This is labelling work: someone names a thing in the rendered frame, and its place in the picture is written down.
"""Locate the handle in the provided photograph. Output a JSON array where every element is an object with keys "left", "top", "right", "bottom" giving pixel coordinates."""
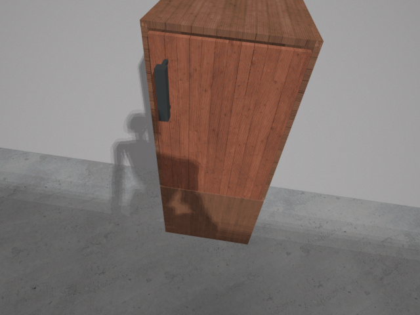
[{"left": 154, "top": 59, "right": 171, "bottom": 122}]

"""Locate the cupboard door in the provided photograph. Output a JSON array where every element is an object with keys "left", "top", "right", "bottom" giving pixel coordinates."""
[{"left": 148, "top": 31, "right": 312, "bottom": 200}]

